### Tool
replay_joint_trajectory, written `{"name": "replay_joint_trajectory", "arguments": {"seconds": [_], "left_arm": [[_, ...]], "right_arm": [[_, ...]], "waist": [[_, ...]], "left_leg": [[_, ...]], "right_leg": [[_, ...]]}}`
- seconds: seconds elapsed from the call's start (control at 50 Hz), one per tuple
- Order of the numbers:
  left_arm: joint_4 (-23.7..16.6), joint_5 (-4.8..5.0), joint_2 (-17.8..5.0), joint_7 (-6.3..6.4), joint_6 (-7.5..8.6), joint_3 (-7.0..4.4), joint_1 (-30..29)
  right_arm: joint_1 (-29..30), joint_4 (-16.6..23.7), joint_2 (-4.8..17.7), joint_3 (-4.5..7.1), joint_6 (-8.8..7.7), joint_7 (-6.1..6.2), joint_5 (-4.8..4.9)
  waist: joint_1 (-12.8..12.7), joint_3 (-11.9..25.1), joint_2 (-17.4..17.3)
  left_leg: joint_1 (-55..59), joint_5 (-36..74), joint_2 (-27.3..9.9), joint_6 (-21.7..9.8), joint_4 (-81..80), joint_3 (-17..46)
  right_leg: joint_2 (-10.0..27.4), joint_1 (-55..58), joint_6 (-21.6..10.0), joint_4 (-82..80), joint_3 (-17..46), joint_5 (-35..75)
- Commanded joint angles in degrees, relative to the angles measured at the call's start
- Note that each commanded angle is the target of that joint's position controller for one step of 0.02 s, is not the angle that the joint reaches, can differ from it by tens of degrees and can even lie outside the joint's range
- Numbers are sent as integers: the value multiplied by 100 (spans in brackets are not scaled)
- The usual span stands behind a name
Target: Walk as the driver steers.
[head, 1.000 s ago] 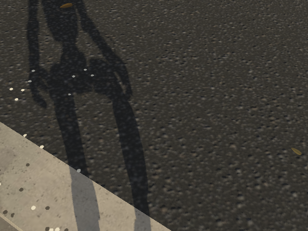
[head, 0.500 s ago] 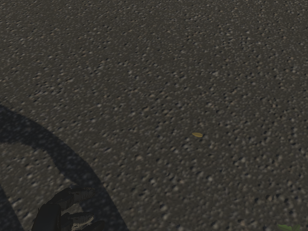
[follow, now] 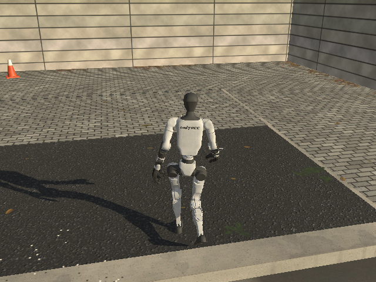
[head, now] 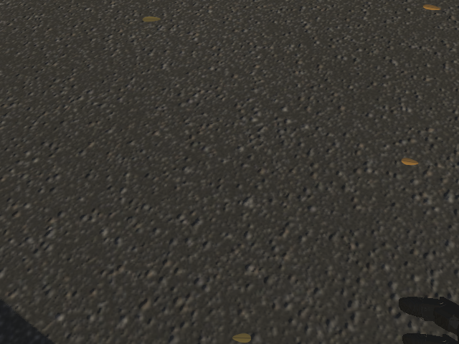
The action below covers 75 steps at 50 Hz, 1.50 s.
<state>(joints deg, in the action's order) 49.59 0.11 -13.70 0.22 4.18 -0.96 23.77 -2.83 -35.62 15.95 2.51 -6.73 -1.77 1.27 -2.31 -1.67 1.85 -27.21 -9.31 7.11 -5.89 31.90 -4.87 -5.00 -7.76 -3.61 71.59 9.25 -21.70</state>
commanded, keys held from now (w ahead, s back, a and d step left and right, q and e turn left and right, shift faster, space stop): w+q+shift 1.00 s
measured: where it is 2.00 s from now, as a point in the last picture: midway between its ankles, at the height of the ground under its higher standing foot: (108, 148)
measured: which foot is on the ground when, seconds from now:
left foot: down 0.00-0.32, up 0.34-0.74, down 0.76-1.00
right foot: up 0.00-0.30, down 0.32-0.76, up 0.78-1.00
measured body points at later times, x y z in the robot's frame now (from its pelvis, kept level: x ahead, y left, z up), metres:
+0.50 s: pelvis +0.47 -0.01 +0.01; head +0.48 +0.01 +0.46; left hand +0.45 +0.30 -0.09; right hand +0.70 -0.22 -0.08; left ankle +0.39 +0.08 -0.59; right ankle +0.52 -0.16 -0.71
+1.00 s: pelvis +0.82 +0.25 +0.02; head +0.82 +0.28 +0.47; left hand +0.80 +0.59 -0.03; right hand +1.05 +0.10 -0.09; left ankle +0.76 +0.26 -0.71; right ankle +1.10 +0.23 -0.63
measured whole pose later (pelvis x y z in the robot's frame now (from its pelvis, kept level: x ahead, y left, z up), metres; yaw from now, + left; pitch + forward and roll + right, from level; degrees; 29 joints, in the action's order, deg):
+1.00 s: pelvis +0.82 +0.25 +0.02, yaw +53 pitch -1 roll -1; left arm 33.9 -1.1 -16.0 0.1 7.7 -0.7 1.8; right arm -26.2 -39.6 13.9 2.1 -3.3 -0.6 1.0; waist 4.4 -2.9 1.6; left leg -9.1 -16.1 8.9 -8.6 26.8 6.8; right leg 5.4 -40.7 2.7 55.2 9.7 -6.8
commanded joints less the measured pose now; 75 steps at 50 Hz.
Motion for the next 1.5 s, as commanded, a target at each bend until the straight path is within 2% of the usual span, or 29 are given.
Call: {"name": "replay_joint_trajectory", "arguments": {"seconds": [0.02,0.08,0.16,0.26,0.32,0.34,0.36,0.38,0.42,0.48,0.62,0.68,0.72,0.74,0.76,0.78,0.8,0.82,0.86,0.98,1.1,1.18,1.2,1.22,1.24,1.28,1.34,1.44,1.5], "left_arm": [[-1368,100,-570,-116,566,29,-1432],[-1521,-79,-146,-189,590,118,-1375],[-2111,-261,-150,-169,629,235,-2364],[-2225,138,-662,-11,513,-117,-2817],[-1941,174,-1161,123,494,-488,-625],[-1757,102,-1653,132,406,-596,411],[-1513,53,-1897,-32,383,-632,543],[-1644,60,-1221,-15,334,-550,146],[-1457,-47,-715,-3,254,-390,-517],[-1071,-71,-269,-20,276,-320,-1106],[-774,44,-1197,83,360,-520,-1347],[-709,29,-1719,43,285,-606,-981],[-790,64,-2031,42,166,-684,-987],[-944,79,-1980,45,156,-666,-1254],[-945,-35,-1193,26,245,-438,-1150],[-1438,-25,-391,-37,473,-130,-231],[-1597,89,-1224,-86,690,-222,-866],[-1762,260,-1352,-62,739,-253,-1516],[-1634,54,-1074,19,677,-192,-1428],[-1910,-189,-669,3,361,-123,-2392],[-2210,189,-858,-106,419,-292,-3021],[-1718,115,-1408,-55,422,-626,-707],[-1527,-65,-1700,-41,400,-570,134],[-1117,-216,-1992,-222,418,-660,316],[-1344,-106,-1211,-282,383,-503,-50],[-1448,-38,-920,-251,296,-371,-990],[-1100,23,-827,-182,315,-297,-821],[-1064,131,-1559,84,-41,-546,-959],[-1151,231,-1419,188,-212,-559,-973]], "right_arm": [[-2152,-346,209,164,1,24,-226],[-1798,-498,48,75,-27,35,-121],[-1476,-338,385,179,-16,212,112],[-2467,-552,601,299,75,227,225],[-2236,-370,530,283,227,164,-53],[-2960,-273,-311,65,187,181,-202],[-3361,-33,-373,-117,141,198,296],[-2780,-152,50,-2,192,291,413],[-1633,135,140,24,293,277,122],[-1353,418,-152,34,552,101,129],[-368,725,149,-42,538,-168,-16],[-197,777,515,101,513,-218,28],[-1259,587,1010,342,580,-207,118],[-2745,162,1409,578,626,-167,99],[-3277,-177,1580,624,674,-68,188],[-2410,230,1939,527,536,-77,23],[-2437,512,1507,495,448,-72,-19],[-2355,448,1363,462,336,-61,-84],[-1666,464,1191,393,180,-79,-130],[-1485,189,711,226,191,229,12],[-1896,-168,805,352,253,327,161],[-1702,-167,656,309,415,255,-146],[-2098,-81,-79,94,389,233,-281],[-3711,-247,-255,28,338,216,245],[-3344,-446,269,32,391,257,215],[-1307,68,620,66,358,254,-93],[-576,418,406,18,204,252,-363],[-334,368,243,-120,250,220,-155],[-47,406,450,-35,362,223,-174]], "waist": [[854,835,-87],[44,-69,89],[-8,-705,48],[349,-295,-498],[-940,1313,-788],[-690,2470,977],[-452,3265,2879],[-625,2109,1683],[-388,627,248],[209,-16,431],[264,-502,-323],[363,-248,7],[1093,390,491],[1855,1014,316],[1777,761,-883],[461,1613,-2719],[994,2213,-1817],[935,1241,-988],[262,513,271],[243,-499,-78],[603,-208,-735],[-602,1083,-1025],[-493,1948,352],[301,2610,3490],[52,2094,2027],[-4,800,77],[162,499,116],[372,1003,318],[426,864,339]], "left_leg": [[4359,-1416,-2065,-1486,-1864,4324],[2348,-861,-1392,-1395,-2321,3525],[-465,-228,-842,-995,-2582,2461],[450,-414,-999,-477,-1958,2835],[311,1568,-720,130,1570,2417],[-875,-1894,-269,277,3792,1942],[-2083,-2059,-498,326,5454,1636],[-2645,-1470,-834,327,5831,1468],[-2555,-836,-1253,298,5662,1082],[-1975,-1079,-1684,237,4925,1217],[-1216,1148,-1607,214,2209,397],[-280,912,-903,-46,1558,-360],[1075,104,-429,-312,1541,-603],[3085,440,-315,-624,1073,-396],[4415,584,-692,-890,916,537],[5418,-1327,-1854,-2053,-337,4208],[5376,-3166,-2213,-2060,-1555,5532],[4496,-3234,-2213,-1758,-1980,5470],[2531,-2070,-1857,-1466,-1775,4526],[127,-300,-771,-1187,-1944,2504],[840,-1142,-834,-609,-1409,2934],[1800,2006,-763,-37,1521,2508],[728,-413,-343,187,3682,2158],[-1036,-2484,327,529,5502,1852],[-1403,-2191,-157,572,5810,1937],[-1168,-1736,-495,618,5356,1415],[-930,-1737,-831,683,3598,1120],[674,-370,-276,855,973,865],[1360,556,-203,834,94,1178]], "right_leg": [[543,-4367,-34,1926,230,129],[855,-3938,33,823,47,345],[947,-2110,458,-2161,-534,1905],[472,-354,671,-4042,-386,2767],[980,2093,152,-3548,-118,1306],[2424,3895,-440,-3511,1784,709],[3424,4256,-1170,-5124,5003,-1734],[2952,3488,-961,-5583,4593,-2769],[2574,1648,-703,-5488,2534,-408],[2159,194,-494,-5694,771,925],[1738,-206,-149,-6450,-1613,2110],[1739,596,-6,-5735,-2036,5700],[1888,754,-6,-3871,-2086,8041],[1769,-160,60,-2069,-2025,8007],[879,-1998,362,548,-1861,2021],[63,-3973,364,2396,-871,-1207],[330,-4289,139,2154,52,-447],[465,-4469,83,1711,-83,-31],[894,-3574,192,661,32,456],[831,-2484,769,-2108,-463,2012],[505,-1289,835,-4201,-177,2982],[707,658,415,-3948,-549,2067],[1517,2336,158,-3573,724,2658],[2933,3307,-1185,-5080,4559,1650],[2603,2961,-1192,-5316,4618,682],[2038,1101,-1006,-5169,2580,3024],[1444,380,-897,-5026,1426,5634],[1204,-589,-888,-5180,1182,5258],[943,-998,-462,-5032,1453,3673]]}}
Velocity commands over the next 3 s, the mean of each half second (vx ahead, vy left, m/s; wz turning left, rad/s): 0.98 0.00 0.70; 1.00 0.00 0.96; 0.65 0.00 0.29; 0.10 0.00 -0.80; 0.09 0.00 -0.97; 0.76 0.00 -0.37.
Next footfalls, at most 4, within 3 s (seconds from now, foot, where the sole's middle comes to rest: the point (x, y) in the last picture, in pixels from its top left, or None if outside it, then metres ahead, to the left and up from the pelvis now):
0.32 right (310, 303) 0.56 -0.14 -0.75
0.76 left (171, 229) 0.79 0.29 -0.75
1.18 right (136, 135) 1.21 0.47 -0.75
1.58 left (68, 157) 1.10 0.71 -0.75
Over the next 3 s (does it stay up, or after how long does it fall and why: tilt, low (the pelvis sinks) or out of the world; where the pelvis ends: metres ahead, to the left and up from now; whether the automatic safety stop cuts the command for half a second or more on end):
stays up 1.39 0.45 -0.01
